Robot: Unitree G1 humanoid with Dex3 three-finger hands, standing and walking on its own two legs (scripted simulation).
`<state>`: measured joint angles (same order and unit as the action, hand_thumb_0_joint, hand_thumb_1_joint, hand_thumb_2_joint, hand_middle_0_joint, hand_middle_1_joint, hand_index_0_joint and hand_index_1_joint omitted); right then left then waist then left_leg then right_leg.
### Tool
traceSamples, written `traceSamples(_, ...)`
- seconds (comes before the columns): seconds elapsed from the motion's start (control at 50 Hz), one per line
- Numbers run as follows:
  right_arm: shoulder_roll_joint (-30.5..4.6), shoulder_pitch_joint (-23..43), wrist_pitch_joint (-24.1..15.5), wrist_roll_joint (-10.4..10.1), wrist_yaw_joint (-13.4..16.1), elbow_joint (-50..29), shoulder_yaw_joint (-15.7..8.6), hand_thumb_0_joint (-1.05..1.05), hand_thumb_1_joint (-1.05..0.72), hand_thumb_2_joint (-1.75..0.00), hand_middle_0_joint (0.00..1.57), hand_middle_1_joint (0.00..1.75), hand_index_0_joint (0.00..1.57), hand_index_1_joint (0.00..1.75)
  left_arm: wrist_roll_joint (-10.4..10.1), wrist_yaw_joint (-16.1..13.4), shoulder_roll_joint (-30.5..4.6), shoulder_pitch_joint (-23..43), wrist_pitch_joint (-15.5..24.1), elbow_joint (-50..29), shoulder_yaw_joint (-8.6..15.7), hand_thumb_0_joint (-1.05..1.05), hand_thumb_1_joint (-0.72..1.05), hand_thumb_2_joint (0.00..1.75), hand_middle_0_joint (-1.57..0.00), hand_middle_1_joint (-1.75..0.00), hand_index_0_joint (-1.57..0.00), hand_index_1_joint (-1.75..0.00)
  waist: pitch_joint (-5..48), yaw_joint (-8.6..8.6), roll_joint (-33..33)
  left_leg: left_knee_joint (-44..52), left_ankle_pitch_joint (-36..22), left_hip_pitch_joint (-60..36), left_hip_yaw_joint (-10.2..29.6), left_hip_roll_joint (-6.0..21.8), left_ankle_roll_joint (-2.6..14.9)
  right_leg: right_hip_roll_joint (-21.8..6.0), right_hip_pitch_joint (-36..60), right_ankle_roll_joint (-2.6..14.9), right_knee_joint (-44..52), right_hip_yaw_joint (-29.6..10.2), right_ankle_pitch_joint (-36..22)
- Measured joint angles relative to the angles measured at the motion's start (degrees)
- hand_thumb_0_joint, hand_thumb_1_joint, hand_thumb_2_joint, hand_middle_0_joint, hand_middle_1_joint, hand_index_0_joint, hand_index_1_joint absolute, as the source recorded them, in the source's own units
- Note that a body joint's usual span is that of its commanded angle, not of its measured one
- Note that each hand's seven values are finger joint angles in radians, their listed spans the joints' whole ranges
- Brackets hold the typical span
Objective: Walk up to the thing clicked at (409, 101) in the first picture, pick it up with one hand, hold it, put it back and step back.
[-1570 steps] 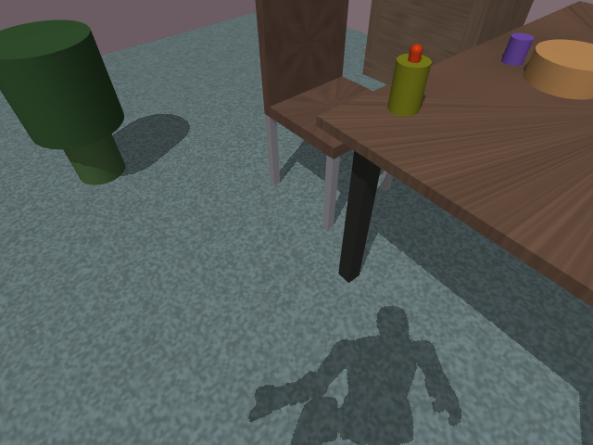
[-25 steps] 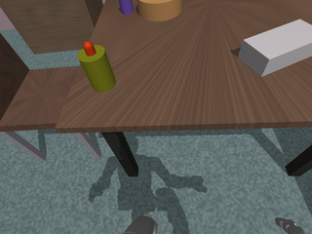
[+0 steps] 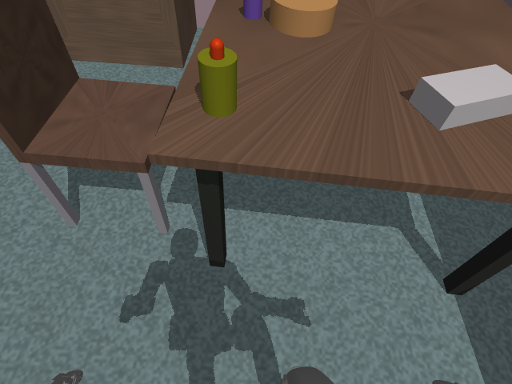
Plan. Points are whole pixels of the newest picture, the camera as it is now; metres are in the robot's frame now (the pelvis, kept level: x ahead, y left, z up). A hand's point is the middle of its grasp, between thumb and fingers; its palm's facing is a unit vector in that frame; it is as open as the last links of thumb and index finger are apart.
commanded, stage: step back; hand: left
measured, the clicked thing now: (218, 75) +0.75 +0.12 +0.06
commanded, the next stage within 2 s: none
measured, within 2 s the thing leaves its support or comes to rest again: neither
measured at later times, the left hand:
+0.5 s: hand out of the picture -0.07 +0.27 -0.12, palm faces -0.11 -0.88 -0.45, open 7.4 cm
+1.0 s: hand out of the picture -0.21 +0.30 -0.16, palm faces -0.11 -0.92 -0.37, open 7.4 cm
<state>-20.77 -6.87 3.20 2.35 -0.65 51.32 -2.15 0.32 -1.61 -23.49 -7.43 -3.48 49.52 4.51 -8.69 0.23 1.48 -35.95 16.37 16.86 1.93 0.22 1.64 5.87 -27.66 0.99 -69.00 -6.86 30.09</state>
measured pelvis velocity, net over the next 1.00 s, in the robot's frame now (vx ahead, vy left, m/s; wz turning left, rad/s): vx -0.32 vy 0.04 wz -0.12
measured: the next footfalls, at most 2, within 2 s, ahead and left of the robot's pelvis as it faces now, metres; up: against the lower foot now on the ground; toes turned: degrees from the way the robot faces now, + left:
right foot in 0.28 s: -0.11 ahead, -0.12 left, +0.00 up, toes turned -6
left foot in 0.66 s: -0.19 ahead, +0.15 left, +0.00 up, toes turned -4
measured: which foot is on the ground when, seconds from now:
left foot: down 0.00-0.32, up 0.34-0.64, down 0.66-1.00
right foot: up 0.00-0.26, down 0.28-0.70, up 0.72-1.00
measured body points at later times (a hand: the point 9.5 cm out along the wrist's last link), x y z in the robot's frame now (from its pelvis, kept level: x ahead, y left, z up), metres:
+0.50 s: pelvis -0.15 +0.00 +0.01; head -0.11 -0.04 +0.45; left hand -0.06 +0.31 -0.09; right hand -0.11 -0.33 -0.14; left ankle -0.15 +0.16 -0.64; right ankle -0.15 -0.12 -0.73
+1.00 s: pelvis -0.32 +0.04 +0.00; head -0.25 +0.06 +0.44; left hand -0.20 +0.35 -0.13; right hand -0.20 -0.28 -0.10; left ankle -0.23 +0.15 -0.73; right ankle -0.39 -0.10 -0.68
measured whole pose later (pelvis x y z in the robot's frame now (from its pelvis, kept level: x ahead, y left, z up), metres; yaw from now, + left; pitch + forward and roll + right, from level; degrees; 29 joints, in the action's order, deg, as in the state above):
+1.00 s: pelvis -0.32 +0.04 +0.00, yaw -7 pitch -2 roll -1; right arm -21.3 -4.1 1.9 2.2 0.3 47.1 -2.3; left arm 1.2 -0.4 -23.3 -9.4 -3.6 49.4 4.1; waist -10.4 1.8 2.1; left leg -33.3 11.4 20.3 -2.2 2.3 1.5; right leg 2.4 -18.2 -2.3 -54.7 -5.4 28.5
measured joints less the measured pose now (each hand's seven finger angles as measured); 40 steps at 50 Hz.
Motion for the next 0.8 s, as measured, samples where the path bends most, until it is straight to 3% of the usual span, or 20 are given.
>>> traceSamples(0.08,0.2,1.5,-0.4,-0.4,0.3,-1.2,0.0,0.00,-0.90,-0.90,0.21,0.30,0.20,0.30,0.2,0.3,-0.7,-2.4,0.7,0.1,0.6,0.00,0.90,0.90,-0.20,-0.30,-0.21,-0.30,0.1,1.11,-0.1,3.8,-3.9,0.7,-1.8,0.9,0.49,0.2,2.7,-1.88,-1.3,0.0,-2.1)
traceSamples(0.18,0.1,3.8,-0.9,-0.8,0.4,-3.6,0.0,0.00,-0.90,-0.90,0.21,0.30,0.20,0.30,0.5,0.8,-0.6,-4.5,0.7,1.1,0.2,0.00,0.90,0.90,-0.20,-0.30,-0.20,-0.30,-1.8,1.63,-0.5,3.7,-6.6,3.3,-4.6,1.6,0.80,-2.7,8.9,-3.58,11.4,1.4,-1.8)
traceSamples(0.26,-0.7,4.6,-0.1,-0.7,0.1,-4.4,-0.3,0.00,-0.90,-0.90,0.21,0.30,0.20,0.30,0.7,1.5,0.3,-5.7,1.3,2.0,-0.4,0.00,0.90,0.90,-0.20,-0.30,-0.20,-0.30,-2.2,1.86,-1.8,1.3,-7.8,6.6,-6.7,2.5,0.04,-5.5,14.9,-2.32,27.2,4.4,-4.4)
traceSamples(0.3,-2.0,4.8,0.6,-1.0,0.1,-3.7,-0.9,0.00,-0.90,-0.90,0.21,0.30,0.20,0.30,1.2,1.7,2.1,-5.9,1.6,3.0,-0.5,0.00,0.90,0.90,-0.20,-0.30,-0.20,-0.30,-2.6,1.26,-5.2,-0.6,-8.1,8.1,-5.5,4.1,-0.28,-4.2,16.5,-0.95,31.3,6.1,-6.7)
traceSamples(0.32,-2.3,4.3,0.9,-1.2,0.2,-3.1,-1.2,0.00,-0.90,-0.90,0.21,0.30,0.20,0.30,1.7,2.0,2.9,-6.3,1.7,3.0,-0.7,0.00,0.90,0.90,-0.20,-0.30,-0.20,-0.30,-2.4,0.74,-6.6,-1.9,-4.9,8.9,-3.9,3.9,-0.31,-3.6,16.4,-0.65,31.4,6.9,-7.3)
traceSamples(0.36,-1.9,2.4,1.6,-1.4,0.6,-1.7,-1.6,0.00,-0.90,-0.90,0.21,0.30,0.20,0.30,2.3,2.4,3.3,-7.7,1.4,2.4,-0.9,0.00,0.90,0.90,-0.20,-0.30,-0.21,-0.30,-0.8,1.68,-5.4,-9.9,5.9,11.5,-0.3,-0.5,-1.49,-5.2,14.6,0.02,30.6,5.8,-8.0)
traceSamples(0.38,-1.7,1.5,1.9,-1.6,0.6,-1.1,-1.5,0.00,-0.90,-0.90,0.21,0.30,0.20,0.30,2.4,2.4,3.4,-8.2,1.2,2.2,-0.9,0.00,0.90,0.90,-0.20,-0.30,-0.21,-0.30,-0.3,2.53,-4.3,-15.2,8.3,12.3,1.1,-2.7,-1.82,-6.2,14.0,0.23,30.9,4.5,-8.7)
traceSamples(0.4,-1.8,0.6,1.9,-1.8,0.5,-0.6,-1.5,0.00,-0.90,-0.90,0.21,0.30,0.20,0.30,2.5,2.2,3.5,-8.5,1.1,2.0,-0.9,0.00,0.90,0.90,-0.20,-0.30,-0.21,-0.30,0.1,2.80,-3.7,-20.0,9.0,12.8,2.8,-4.6,-1.93,-6.9,13.6,0.14,31.9,3.8,-9.7)
traceSamples(0.44,-2.4,-1.4,1.4,-2.1,0.6,-0.2,-1.5,0.00,-0.90,-0.90,0.21,0.30,0.20,0.30,2.4,2.0,3.9,-8.2,0.8,1.9,-0.8,0.00,0.90,0.90,-0.20,-0.30,-0.21,-0.30,1.0,1.79,-3.7,-26.4,8.6,12.9,5.8,-6.9,-1.99,-7.8,13.1,-0.42,34.3,4.1,-12.0)
traceSamples(0.5,-3.3,-4.4,0.7,-2.1,1.4,0.3,-1.5,0.00,-0.90,-0.90,0.21,0.30,0.20,0.30,2.5,1.6,3.8,-6.1,0.8,0.1,-0.5,0.00,0.90,0.90,-0.20,-0.30,-0.21,-0.30,1.5,0.42,-4.5,-29.6,9.0,10.5,7.6,-7.2,-2.77,-8.1,11.2,-0.78,35.6,5.6,-14.1)
traceSamples(0.62,-3.1,-6.3,0.4,-1.3,2.1,1.6,-1.2,0.01,-0.90,-0.90,0.20,0.30,0.20,0.30,2.1,0.2,2.7,0.7,1.8,-5.4,-0.4,0.00,0.90,0.90,-0.20,-0.30,-0.21,-0.30,-1.2,-1.07,-4.0,-14.7,13.7,1.3,3.3,-2.9,-2.99,-9.4,6.8,-1.36,32.4,9.1,-15.5)
traceSamples(0.66,-2.5,-6.2,-0.2,-1.1,1.8,1.5,-1.0,0.01,-0.90,-0.90,0.20,0.30,0.20,0.30,1.6,0.2,2.0,2.7,1.6,-6.4,-0.6,0.00,0.90,0.90,-0.20,-0.30,-0.21,-0.30,-1.9,-1.48,-2.9,-5.2,10.0,-2.2,1.5,-1.6,-2.16,-10.2,5.0,-1.94,29.8,9.9,-15.3)
traceSamples(0.7,-0.7,-4.7,-0.6,-0.7,1.7,1.8,-1.1,0.01,-0.90,-0.90,0.20,0.30,0.20,0.30,1.0,0.2,0.7,4.4,0.7,-6.2,-0.6,0.00,0.90,0.90,-0.20,-0.30,-0.21,-0.30,-3.6,-0.70,1.5,-2.1,5.4,-4.0,-1.0,-3.7,-1.11,-12.3,3.8,-2.05,27.0,7.5,-15.3)
traceSamples(0.72,0.0,-4.3,-0.6,-0.4,1.4,1.6,-0.9,0.01,-0.90,-0.90,0.20,0.30,0.20,0.30,0.7,0.2,0.5,4.5,0.2,-5.8,-0.5,0.00,0.90,0.90,-0.20,-0.30,-0.21,-0.30,-3.7,-0.15,2.8,-2.0,5.0,-4.1,-2.1,-4.0,-0.74,-11.6,3.0,-1.32,25.1,5.5,-12.4)
traceSamples(0.76,0.2,-4.1,-0.8,-0.2,0.7,0.9,-0.3,0.00,-0.90,-0.90,0.21,0.30,0.20,0.30,0.6,0.1,1.2,3.9,-0.7,-4.1,-0.7,0.00,0.90,0.90,-0.20,-0.30,-0.21,-0.30,-2.3,-1.39,1.5,-2.7,4.5,-2.9,-1.1,-2.2,-0.16,-6.4,1.4,-0.76,16.3,2.7,-2.0)
traceSamples(0.8,0.4,-4.1,-1.0,0.1,0.7,0.5,0.0,0.00,-0.90,-0.90,0.21,0.30,0.20,0.30,0.4,0.3,1.6,3.3,-1.3,-2.8,-0.9,0.00,0.90,0.90,-0.20,-0.30,-0.21,-0.30,-0.9,-2.19,0.4,-0.9,2.6,-2.4,0.1,-0.7,0.03,-2.2,0.4,-0.32,6.6,0.7,0.7)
